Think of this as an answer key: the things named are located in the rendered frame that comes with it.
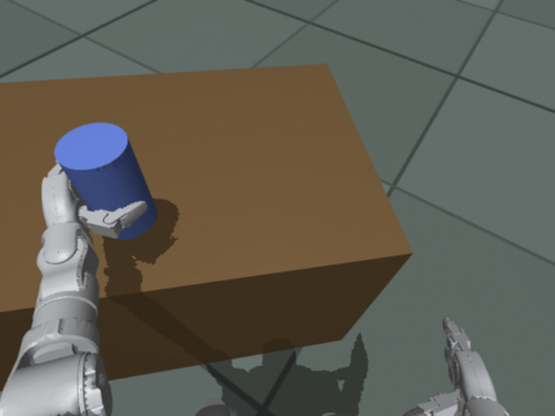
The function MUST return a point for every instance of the right robot arm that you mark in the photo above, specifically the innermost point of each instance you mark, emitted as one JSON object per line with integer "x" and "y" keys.
{"x": 483, "y": 407}

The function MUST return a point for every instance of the can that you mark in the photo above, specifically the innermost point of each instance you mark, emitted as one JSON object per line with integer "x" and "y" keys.
{"x": 100, "y": 163}

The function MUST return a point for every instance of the right robot hand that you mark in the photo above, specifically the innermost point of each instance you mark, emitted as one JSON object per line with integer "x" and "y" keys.
{"x": 467, "y": 372}

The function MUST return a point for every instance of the left robot hand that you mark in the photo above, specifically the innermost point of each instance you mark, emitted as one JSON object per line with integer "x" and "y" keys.
{"x": 62, "y": 203}

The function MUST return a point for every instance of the left robot arm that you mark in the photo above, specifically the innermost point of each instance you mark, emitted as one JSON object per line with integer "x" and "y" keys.
{"x": 58, "y": 371}

